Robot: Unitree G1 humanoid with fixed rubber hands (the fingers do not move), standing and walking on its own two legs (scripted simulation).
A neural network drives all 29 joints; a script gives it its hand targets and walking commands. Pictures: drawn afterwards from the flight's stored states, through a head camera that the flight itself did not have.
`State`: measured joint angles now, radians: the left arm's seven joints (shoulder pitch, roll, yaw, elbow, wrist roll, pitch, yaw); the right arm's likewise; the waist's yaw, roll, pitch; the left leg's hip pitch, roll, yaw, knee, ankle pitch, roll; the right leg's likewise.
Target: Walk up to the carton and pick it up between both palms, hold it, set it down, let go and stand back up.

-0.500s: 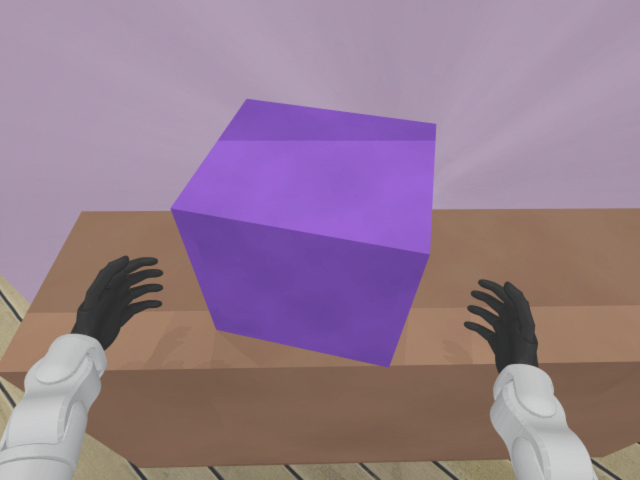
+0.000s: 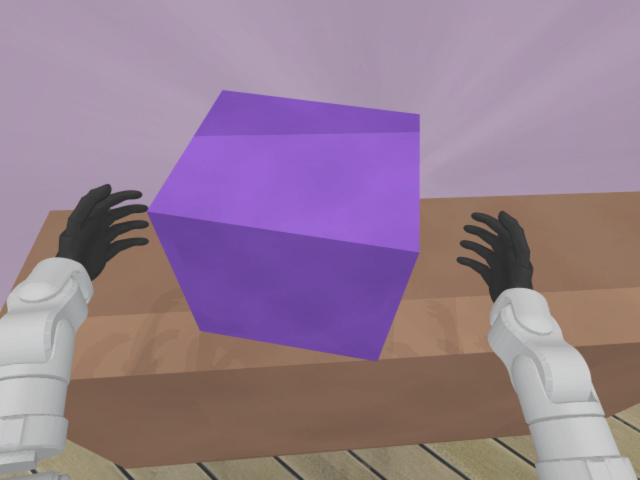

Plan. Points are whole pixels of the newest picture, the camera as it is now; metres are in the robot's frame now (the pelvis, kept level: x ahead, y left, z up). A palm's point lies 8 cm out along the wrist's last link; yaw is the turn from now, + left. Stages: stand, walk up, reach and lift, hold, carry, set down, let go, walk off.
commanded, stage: reach and lift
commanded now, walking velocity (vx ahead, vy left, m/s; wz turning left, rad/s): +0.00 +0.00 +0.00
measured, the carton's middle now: (302, 230) +0.45 +0.03 +0.03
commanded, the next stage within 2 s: none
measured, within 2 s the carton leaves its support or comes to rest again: neither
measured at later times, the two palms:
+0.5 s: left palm (91, 182) +0.41 +0.27 +0.17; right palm (512, 224) +0.36 -0.21 +0.14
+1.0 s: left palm (101, 128) +0.45 +0.26 +0.21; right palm (519, 171) +0.40 -0.22 +0.19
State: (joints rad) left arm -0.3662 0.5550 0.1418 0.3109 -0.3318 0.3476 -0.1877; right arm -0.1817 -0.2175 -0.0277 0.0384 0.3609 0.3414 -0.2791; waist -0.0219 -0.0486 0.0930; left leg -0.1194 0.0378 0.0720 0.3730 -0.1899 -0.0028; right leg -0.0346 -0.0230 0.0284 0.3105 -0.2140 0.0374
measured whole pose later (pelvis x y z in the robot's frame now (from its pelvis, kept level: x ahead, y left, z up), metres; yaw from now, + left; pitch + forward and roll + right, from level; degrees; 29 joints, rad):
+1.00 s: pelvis -0.02 +0.00 +0.00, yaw +3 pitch +7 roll -2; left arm -1.18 0.65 -0.18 1.22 -0.43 0.21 -0.14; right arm -0.97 -0.27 -0.03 0.87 0.36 0.29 -0.17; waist -0.18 -0.03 -0.09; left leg -0.40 0.03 0.01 0.43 -0.15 0.01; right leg -0.28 -0.02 -0.02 0.34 -0.18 0.04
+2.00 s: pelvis -0.01 +0.01 -0.02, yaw +2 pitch +18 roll -3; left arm -1.03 0.51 -0.21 1.40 -0.41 -0.19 -0.13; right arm -0.85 -0.20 0.06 1.10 0.40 -0.11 -0.17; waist -0.16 0.01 -0.19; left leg -0.71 0.04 -0.02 0.60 -0.22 0.01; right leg -0.57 -0.01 -0.03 0.48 -0.23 0.05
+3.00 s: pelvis -0.02 +0.01 -0.02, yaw +2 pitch +19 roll -3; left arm -1.08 0.43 -0.17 1.42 -0.31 -0.18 -0.09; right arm -0.94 -0.10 -0.12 1.16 0.24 -0.09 -0.24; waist -0.14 -0.02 -0.21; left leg -0.73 0.04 -0.02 0.61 -0.20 0.01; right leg -0.60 -0.01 -0.04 0.49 -0.22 0.04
